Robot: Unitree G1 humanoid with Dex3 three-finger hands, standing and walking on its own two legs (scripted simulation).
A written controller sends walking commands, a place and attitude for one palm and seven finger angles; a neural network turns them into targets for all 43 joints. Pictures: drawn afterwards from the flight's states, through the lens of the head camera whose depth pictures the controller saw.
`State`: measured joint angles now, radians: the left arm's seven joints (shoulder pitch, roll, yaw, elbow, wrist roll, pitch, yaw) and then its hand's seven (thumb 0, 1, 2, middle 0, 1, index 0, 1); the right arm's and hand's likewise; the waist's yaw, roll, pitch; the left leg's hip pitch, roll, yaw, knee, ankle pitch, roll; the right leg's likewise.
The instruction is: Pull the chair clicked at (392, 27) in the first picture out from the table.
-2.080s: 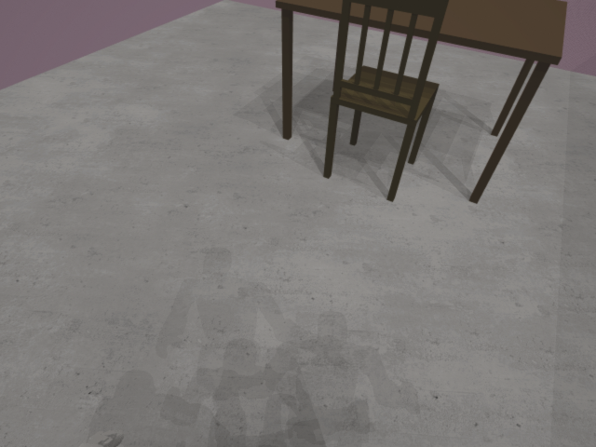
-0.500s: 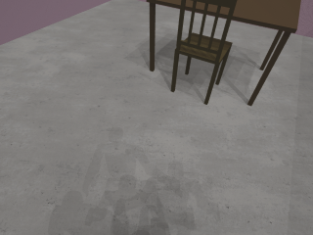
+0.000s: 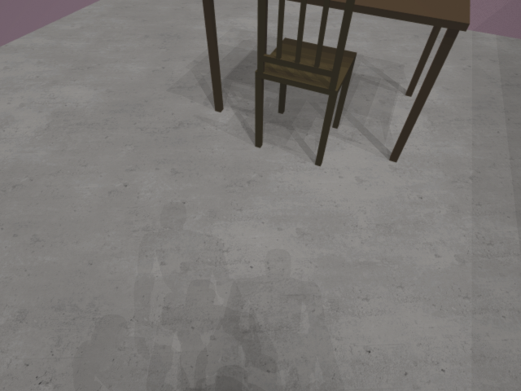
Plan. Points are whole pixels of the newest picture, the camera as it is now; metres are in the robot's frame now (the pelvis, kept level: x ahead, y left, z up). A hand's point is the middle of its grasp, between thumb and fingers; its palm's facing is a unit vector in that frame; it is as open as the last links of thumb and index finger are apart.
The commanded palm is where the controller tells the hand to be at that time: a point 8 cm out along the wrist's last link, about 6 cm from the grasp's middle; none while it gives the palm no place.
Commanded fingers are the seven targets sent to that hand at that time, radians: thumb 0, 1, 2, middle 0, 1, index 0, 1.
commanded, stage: walk to a spot facing it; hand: left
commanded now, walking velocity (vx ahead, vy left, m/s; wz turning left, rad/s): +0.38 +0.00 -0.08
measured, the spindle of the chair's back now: (301, 25) +1.40 -0.08 -0.05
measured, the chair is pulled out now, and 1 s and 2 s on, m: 0.00 0.00 0.00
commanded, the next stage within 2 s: turn to face it in 1.02 s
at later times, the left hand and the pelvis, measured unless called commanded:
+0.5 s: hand (153, 323) +0.26 +0.23 -0.17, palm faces +0.00 -0.99 -0.14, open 7.4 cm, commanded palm none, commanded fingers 0.00 0.90 0.90 -0.20 -0.30 -0.20 -0.30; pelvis +0.23 +0.06 +0.01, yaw -5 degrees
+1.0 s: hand (228, 190) +0.61 +0.13 -0.16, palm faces -0.22 -0.97 -0.12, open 7.4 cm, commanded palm none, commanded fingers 0.00 0.90 0.90 -0.20 -0.30 -0.20 -0.30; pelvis +0.47 -0.01 +0.00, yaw -11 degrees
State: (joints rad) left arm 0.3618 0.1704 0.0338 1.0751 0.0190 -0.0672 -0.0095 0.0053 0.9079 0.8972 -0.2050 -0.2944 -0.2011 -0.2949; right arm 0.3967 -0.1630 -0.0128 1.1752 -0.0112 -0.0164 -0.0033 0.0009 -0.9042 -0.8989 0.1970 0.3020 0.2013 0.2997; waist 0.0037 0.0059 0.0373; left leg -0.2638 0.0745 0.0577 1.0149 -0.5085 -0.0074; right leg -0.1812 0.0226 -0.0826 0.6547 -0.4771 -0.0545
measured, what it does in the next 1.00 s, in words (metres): walks ahead: left foot, then right foot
